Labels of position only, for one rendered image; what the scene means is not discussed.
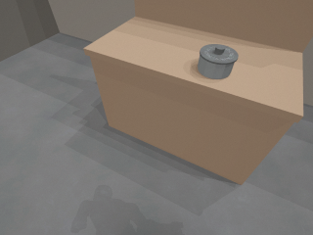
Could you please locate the lid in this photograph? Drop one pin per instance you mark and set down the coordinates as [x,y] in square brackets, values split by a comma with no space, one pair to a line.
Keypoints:
[229,56]

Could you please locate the table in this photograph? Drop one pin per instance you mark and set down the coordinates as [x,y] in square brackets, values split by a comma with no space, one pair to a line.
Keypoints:
[151,88]

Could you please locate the knob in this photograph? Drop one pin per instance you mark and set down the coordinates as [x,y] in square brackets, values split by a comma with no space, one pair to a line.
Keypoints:
[219,49]

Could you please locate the pot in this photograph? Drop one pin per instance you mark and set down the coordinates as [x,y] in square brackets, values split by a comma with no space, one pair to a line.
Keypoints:
[214,71]

